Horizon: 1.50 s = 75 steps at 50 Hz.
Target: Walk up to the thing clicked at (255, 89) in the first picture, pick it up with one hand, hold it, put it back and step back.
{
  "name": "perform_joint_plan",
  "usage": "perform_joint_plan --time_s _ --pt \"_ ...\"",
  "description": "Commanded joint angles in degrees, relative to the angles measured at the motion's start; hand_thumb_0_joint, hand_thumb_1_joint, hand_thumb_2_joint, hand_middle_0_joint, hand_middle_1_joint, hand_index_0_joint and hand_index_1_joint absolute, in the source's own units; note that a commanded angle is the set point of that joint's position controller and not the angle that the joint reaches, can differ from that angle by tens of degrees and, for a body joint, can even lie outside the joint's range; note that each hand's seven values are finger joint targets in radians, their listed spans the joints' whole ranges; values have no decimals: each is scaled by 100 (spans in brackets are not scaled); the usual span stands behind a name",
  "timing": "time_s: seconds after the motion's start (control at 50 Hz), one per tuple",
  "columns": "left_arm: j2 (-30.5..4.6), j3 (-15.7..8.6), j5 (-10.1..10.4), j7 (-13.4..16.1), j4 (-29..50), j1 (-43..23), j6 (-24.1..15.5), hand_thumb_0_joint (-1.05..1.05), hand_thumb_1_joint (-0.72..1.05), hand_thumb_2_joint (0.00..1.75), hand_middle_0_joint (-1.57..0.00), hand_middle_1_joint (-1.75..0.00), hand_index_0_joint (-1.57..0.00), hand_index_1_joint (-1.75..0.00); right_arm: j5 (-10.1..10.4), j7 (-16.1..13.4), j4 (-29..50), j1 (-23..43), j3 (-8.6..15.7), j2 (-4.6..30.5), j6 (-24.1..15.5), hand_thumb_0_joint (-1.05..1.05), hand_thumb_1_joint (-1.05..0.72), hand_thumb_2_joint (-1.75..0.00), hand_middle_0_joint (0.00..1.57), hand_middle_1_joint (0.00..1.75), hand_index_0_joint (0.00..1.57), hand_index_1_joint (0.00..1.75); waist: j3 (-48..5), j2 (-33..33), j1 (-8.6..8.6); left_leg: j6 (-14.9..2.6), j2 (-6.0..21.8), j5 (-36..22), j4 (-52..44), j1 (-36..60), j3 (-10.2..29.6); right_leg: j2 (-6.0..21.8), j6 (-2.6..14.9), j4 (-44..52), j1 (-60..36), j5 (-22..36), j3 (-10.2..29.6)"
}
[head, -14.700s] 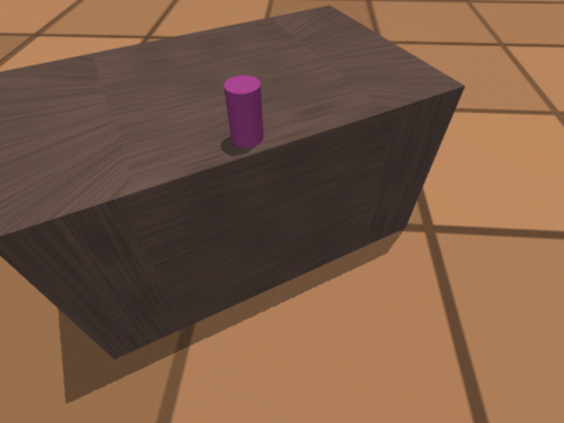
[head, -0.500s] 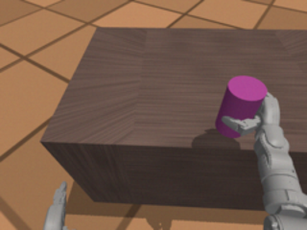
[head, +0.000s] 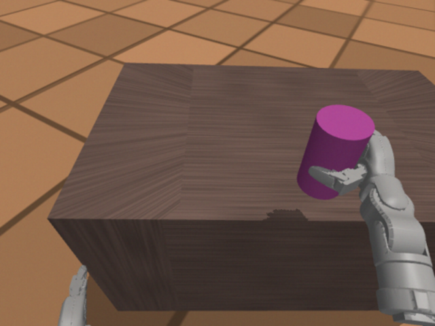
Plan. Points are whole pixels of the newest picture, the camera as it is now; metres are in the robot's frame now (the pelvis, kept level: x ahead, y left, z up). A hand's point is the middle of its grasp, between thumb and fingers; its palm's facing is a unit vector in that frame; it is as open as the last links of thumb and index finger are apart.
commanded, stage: lift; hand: right
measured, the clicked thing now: (330, 155) +0.36 -0.17 +0.16
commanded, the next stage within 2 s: hold in 0.42 s
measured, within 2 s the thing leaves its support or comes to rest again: neither
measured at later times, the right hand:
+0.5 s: hand (345, 154) +0.33 -0.18 +0.19, palm faces +0.14 +0.99 -0.04, open 11.4 cm
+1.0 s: hand (352, 150) +0.32 -0.18 +0.21, palm faces +0.12 +0.99 -0.05, open 11.4 cm
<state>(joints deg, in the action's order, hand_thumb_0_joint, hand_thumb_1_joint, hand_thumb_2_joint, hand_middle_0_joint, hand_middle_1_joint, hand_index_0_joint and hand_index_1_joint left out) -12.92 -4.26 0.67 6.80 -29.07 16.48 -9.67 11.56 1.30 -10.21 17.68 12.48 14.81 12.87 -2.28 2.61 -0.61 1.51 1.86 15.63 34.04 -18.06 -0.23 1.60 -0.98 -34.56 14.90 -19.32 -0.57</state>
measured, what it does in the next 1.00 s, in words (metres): stands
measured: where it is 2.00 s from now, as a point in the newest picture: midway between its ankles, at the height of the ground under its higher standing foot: outside the picture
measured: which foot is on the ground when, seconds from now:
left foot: down 0.00-1.00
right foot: down 0.00-1.00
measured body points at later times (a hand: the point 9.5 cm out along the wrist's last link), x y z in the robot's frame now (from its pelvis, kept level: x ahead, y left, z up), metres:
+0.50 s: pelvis +0.00 +0.00 +0.00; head -0.03 +0.03 +0.45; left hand +0.17 +0.26 -0.06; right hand +0.32 -0.23 +0.19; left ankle +0.03 +0.14 -0.73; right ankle -0.01 -0.13 -0.73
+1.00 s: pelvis +0.00 +0.00 +0.00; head -0.04 +0.03 +0.45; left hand +0.18 +0.26 -0.06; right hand +0.31 -0.23 +0.22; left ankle +0.03 +0.14 -0.73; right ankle -0.01 -0.13 -0.73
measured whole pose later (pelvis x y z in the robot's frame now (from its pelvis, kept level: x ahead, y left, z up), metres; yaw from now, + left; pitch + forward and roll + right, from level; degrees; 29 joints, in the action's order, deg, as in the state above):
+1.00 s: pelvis +0.00 +0.00 +0.00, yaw -1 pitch -3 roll +0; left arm -13.2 -5.6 0.9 6.9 -36.7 13.2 -14.9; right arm 13.6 1.5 9.6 14.0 13.7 15.5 31.2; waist -3.1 4.2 0.2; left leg 1.5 2.2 15.2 32.6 -14.9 -1.1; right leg 1.3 -1.0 -33.5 12.3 -18.7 0.3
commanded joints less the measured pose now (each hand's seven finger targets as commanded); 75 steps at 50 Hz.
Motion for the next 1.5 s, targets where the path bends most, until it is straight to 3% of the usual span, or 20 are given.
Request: perform_joint_plan --time_s 0.0,0.16,0.18,0.2,0.22,0.26,0.36,0.46,0.54,0.6,0.76,0.82,0.9,0.98,1.12,1.2,1.24,1.28,1.4,1.48 --pt "-588 -199 32 68 915 -569 -425 0 -54 5 -4 -5 -4 -5 244 -32 2514 3089 736 1386 -536 0 0 -131 123 144 128 144 -1610 -100 39 -59 -120 -1194 -519 639 -261 -179 145 537 -460 1176 -34" --pt "-579 -125 15 93 860 -770 -547 0 -55 5 -4 -5 -4 -5 234 -45 3065 3064 657 1330 -181 0 3 -132 122 144 128 144 -1835 25 47 -81 -118 -1570 -473 782 -284 -171 116 522 -744 1611 -3" --pt "-749 -299 25 110 791 -781 -545 0 -55 5 -4 -5 -4 -5 250 -61 2960 2984 755 1399 -124 0 3 -132 121 144 128 144 -1813 -33 43 -92 -128 -1594 -474 747 -288 -155 108 525 -766 1677 4" --pt "-556 -139 27 108 722 -686 -536 0 -54 5 -4 -5 -4 -5 253 -46 3080 3026 656 1326 -85 0 4 -131 121 144 128 144 -1809 43 45 -94 -126 -1668 -476 754 -290 -153 107 513 -801 1787 5" --pt "-467 -26 26 84 655 -717 -542 0 -55 6 -4 -5 -4 -5 265 -40 3091 3039 653 1292 -46 0 2 -132 121 144 127 144 -1742 43 61 -96 -119 -1623 -492 754 -281 -163 108 521 -733 1727 -2" --pt "-779 -353 21 145 511 -804 -566 0 -55 6 -4 -5 -4 -5 272 -58 3045 3001 711 1365 68 0 4 -133 121 145 128 145 -1607 33 -14 -80 -107 -1470 -553 667 -269 -179 127 571 -707 1502 -19" --pt "-729 -326 37 118 352 -846 -667 0 -55 5 -4 -5 -4 -5 297 -39 3137 2910 776 1370 226 0 2 -132 121 144 127 144 -1473 15 35 -83 -145 -1185 -594 619 -324 -164 120 650 -648 1254 21" --pt "-460 -38 30 65 406 -873 -727 0 -55 5 -4 -5 -4 -5 305 -19 3323 3010 738 1297 355 0 1 -131 119 142 126 142 -1421 -36 74 -79 -150 -992 -632 666 -339 -177 128 676 -547 1072 24" --pt "-770 -362 20 101 377 -856 -790 0 -55 5 -4 -5 -4 -5 297 -13 3468 3005 743 1337 519 0 3 -131 119 142 126 142 -1510 64 -53 -76 -128 -1079 -638 582 -309 -189 137 643 -696 1116 6" --pt "-658 -279 34 63 289 -976 -809 0 -55 5 -4 -5 -4 -5 307 -3 3615 2916 816 1400 577 0 1 -132 120 143 127 143 -1534 211 86 -105 -144 -1120 -595 654 -353 -167 97 658 -644 1244 58" --pt "-563 -195 39 57 168 -993 -805 0 -55 5 -4 -5 -5 -5 341 15 3796 2830 779 1288 820 0 2 -131 119 142 125 142 -1583 103 76 -90 -122 -1448 -549 738 -331 -178 96 558 -699 1616 37" --pt "-987 -537 30 72 362 -1166 -868 0 -55 6 -5 -5 -5 -5 326 -12 4015 2936 821 1418 903 0 -1 -133 121 144 127 144 -1618 58 -6 -92 -175 -1170 -576 696 -366 -154 83 654 -713 1327 68" --pt "-550 -200 63 26 224 -1041 -887 0 -55 5 -4 -5 -5 -5 381 4 4088 2839 835 1324 1003 0 0 -131 120 142 126 142 -1519 99 73 -90 -176 -1223 -556 681 -384 -149 77 610 -662 1445 74" --pt "-869 -509 53 30 235 -1167 -917 0 -55 5 -4 -5 -5 -5 397 5 4108 2795 892 1385 1156 0 0 -132 120 143 127 143 -1562 -18 7 -56 -154 -1259 -576 720 -362 -182 112 577 -645 1359 50" --pt "-666 -299 82 24 134 -1256 -904 0 -55 6 -4 -5 -4 -5 414 26 4169 2685 864 1302 1400 0 1 -131 120 143 127 143 -1393 20 102 -66 -154 -1138 -564 624 -379 -187 101 575 -554 1314 69" --pt "-878 -468 66 25 462 -1250 -927 0 -55 5 -5 -5 -5 -5 401 41 4252 2743 876 1328 1415 0 0 -130 120 142 126 142 -1583 -114 59 -61 -171 -1126 -544 727 -418 -170 92 582 -605 1308 91" --pt "-558 -196 73 0 214 -1039 -879 0 -55 5 -5 -5 -5 -5 416 41 4128 2652 905 1313 1459 0 0 -131 119 142 126 142 -1356 -90 97 -54 -132 -1109 -597 696 -381 -202 111 564 -498 1250 64" --pt "-818 -509 80 37 191 -1093 -904 0 -55 5 -5 -5 -5 -5 413 24 4142 2719 966 1414 1484 0 4 -131 119 142 126 142 -1492 98 30 -65 -132 -1216 -554 635 -352 -188 99 544 -644 1384 61" --pt "-566 -241 83 -29 261 -1154 -944 0 -55 6 -5 -5 -5 -5 389 29 4435 2668 890 1348 1395 0 0 -129 118 140 125 140 -1425 63 90 -72 -147 -953 -589 665 -381 -189 103 599 -495 1101 76" --pt "-780 -418 68 33 188 -1095 -1012 0 -55 5 -5 -5 -5 -5 398 14 4283 2642 842 1329 1381 0 0 -130 119 141 125 141 -1284 114 -12 -62 -151 -871 -617 551 -358 -188 110 616 -513 939 73"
